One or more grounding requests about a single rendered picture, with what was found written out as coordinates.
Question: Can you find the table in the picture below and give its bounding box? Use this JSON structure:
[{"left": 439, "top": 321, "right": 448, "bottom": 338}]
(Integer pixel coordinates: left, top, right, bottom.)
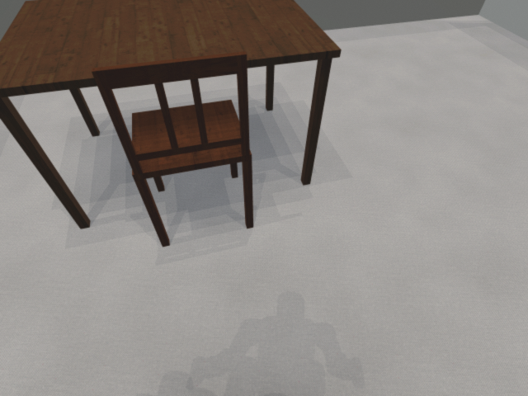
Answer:
[{"left": 0, "top": 0, "right": 341, "bottom": 229}]

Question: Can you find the chair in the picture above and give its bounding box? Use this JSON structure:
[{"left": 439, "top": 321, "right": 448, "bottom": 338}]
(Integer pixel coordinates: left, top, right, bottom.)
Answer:
[{"left": 92, "top": 51, "right": 253, "bottom": 247}]

